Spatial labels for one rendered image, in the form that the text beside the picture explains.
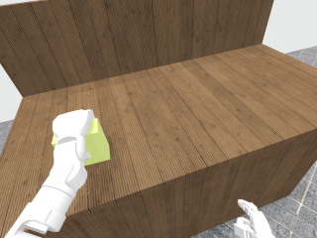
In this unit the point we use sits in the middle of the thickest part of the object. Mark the robot left forearm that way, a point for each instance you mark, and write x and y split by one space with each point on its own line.
47 210

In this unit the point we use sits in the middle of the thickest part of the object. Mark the left robot hand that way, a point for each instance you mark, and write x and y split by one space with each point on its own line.
74 122

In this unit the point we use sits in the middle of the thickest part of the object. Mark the sponge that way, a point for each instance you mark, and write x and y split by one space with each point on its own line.
96 144

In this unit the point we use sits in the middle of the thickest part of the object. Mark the right robot hand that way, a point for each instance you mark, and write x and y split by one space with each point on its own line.
246 228

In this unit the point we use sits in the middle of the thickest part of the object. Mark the table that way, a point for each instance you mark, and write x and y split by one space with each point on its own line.
197 111

